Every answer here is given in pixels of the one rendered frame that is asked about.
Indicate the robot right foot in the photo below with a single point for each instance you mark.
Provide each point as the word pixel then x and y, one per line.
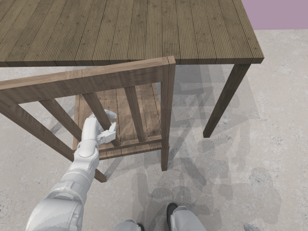
pixel 171 207

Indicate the robot left upper arm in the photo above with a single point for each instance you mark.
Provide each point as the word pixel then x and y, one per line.
pixel 57 215

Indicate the table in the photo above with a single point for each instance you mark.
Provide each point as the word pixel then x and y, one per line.
pixel 41 33

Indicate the robot left forearm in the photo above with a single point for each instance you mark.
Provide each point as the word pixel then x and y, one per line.
pixel 77 180

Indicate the robot left shin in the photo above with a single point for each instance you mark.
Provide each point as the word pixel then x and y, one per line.
pixel 130 220

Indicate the chair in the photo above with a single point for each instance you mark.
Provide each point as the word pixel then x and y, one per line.
pixel 127 89

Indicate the left robot hand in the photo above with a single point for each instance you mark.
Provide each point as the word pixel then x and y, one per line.
pixel 92 128

